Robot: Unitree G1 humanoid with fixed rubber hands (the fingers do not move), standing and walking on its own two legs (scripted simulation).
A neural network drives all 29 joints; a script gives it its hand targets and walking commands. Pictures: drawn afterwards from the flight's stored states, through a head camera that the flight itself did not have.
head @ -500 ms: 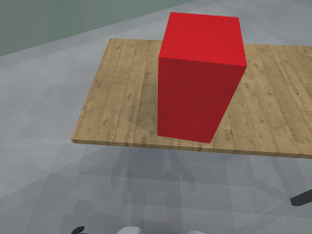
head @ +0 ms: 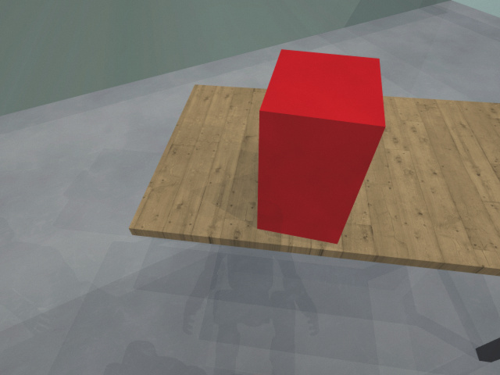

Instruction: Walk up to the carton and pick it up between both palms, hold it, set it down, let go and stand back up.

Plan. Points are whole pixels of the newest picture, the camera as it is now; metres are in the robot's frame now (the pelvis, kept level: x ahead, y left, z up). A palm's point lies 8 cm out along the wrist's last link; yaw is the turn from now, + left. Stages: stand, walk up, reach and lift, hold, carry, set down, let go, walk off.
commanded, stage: walk up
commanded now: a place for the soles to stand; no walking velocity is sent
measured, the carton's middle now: (311, 153) +0.48 -0.08 +0.08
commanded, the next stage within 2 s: reach and lift in 0.20 s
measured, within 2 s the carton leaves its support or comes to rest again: neither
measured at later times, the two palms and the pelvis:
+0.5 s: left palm (137, 351) +0.18 +0.22 -0.11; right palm (406, 368) +0.17 -0.24 -0.12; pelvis -0.02 -0.01 -0.03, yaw -4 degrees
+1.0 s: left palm (133, 352) +0.17 +0.21 -0.07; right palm out of the picture +0.15 -0.22 -0.07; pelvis +0.00 -0.02 +0.00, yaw -5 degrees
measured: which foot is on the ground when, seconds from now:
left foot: down 0.00-1.00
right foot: down 0.00-1.00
